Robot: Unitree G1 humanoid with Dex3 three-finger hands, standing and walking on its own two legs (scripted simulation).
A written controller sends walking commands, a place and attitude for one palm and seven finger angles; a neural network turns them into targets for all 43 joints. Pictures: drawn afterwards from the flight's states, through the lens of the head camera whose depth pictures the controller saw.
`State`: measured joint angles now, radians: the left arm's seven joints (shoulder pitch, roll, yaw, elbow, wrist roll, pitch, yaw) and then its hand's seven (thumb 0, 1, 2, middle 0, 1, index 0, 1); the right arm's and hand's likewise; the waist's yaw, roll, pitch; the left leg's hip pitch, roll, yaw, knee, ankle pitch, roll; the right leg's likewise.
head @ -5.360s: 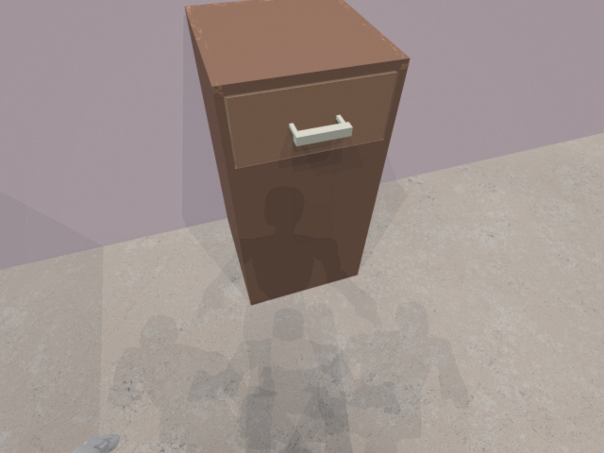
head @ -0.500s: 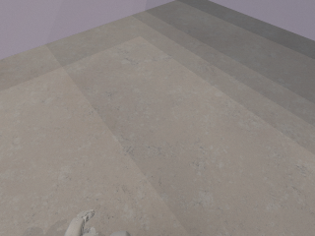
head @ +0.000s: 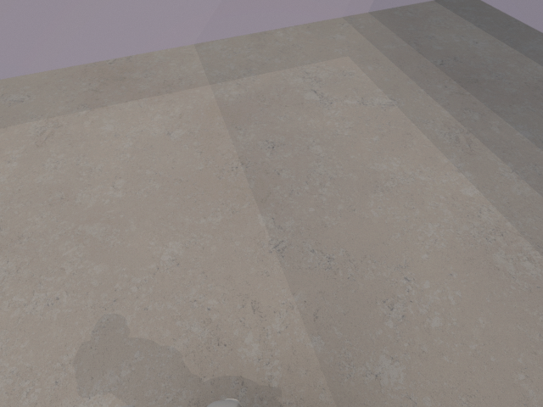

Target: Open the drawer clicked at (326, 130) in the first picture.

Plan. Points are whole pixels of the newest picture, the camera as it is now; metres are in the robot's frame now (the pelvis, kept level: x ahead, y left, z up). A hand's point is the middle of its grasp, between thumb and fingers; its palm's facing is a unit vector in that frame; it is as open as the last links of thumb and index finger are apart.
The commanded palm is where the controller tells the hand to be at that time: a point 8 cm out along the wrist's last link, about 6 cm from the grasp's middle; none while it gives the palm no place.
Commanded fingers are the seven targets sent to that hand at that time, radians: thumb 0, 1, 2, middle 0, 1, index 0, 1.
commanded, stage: turn to face it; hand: left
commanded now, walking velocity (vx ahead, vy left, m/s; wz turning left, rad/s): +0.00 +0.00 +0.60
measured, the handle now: out of the picture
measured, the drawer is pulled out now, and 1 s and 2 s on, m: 0.00 0.00 0.00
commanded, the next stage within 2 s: none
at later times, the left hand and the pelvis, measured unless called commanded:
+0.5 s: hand out of the picture -0.07 +0.24 -0.18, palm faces +0.40 -0.89 -0.24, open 7.4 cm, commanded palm none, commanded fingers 0.00 0.90 0.90 -0.20 -0.30 -0.20 -0.30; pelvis -0.04 +0.02 +0.00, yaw +20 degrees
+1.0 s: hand out of the picture -0.06 +0.20 -0.13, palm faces +0.59 -0.77 -0.26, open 7.4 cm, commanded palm none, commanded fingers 0.00 0.90 0.90 -0.20 -0.30 -0.20 -0.30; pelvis -0.04 -0.02 +0.01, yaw +38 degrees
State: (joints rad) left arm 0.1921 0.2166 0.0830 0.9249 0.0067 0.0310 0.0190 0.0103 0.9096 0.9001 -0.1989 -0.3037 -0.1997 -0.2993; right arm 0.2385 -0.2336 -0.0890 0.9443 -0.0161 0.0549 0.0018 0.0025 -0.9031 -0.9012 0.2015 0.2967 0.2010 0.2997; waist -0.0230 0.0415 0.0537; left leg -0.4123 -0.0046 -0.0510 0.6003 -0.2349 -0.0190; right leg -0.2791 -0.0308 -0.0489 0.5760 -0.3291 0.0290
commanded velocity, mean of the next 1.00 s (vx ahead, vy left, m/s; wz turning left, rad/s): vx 0.00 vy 0.00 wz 0.60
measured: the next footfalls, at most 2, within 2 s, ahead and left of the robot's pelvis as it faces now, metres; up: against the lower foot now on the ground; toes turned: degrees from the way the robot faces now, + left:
left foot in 0.38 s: -0.02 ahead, +0.13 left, +0.00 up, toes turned +24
right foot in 0.82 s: +0.06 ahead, -0.10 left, +0.00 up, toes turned +28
